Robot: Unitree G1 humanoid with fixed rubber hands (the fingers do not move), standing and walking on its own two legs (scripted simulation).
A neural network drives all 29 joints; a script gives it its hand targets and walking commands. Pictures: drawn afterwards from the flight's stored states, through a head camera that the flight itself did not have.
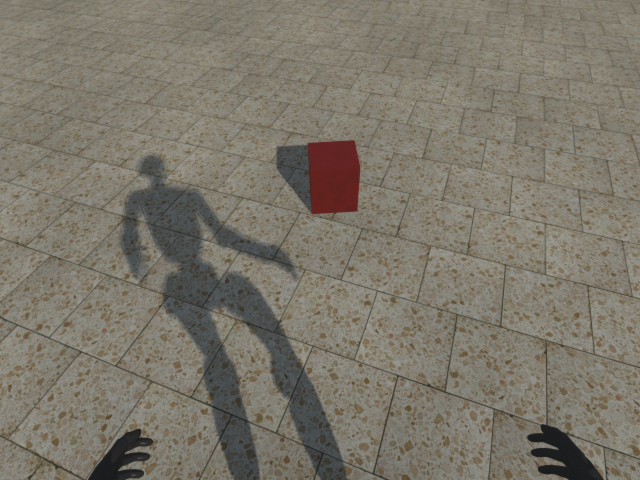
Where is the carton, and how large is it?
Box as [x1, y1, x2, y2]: [308, 140, 359, 213]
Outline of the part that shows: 354,140 308,143 312,213 356,211 359,164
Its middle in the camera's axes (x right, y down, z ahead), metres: +0.06 -0.29 +1.74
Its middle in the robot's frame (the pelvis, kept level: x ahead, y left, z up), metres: +1.44 -0.02 -0.63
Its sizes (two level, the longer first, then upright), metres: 0.210 0.200 0.250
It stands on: the floor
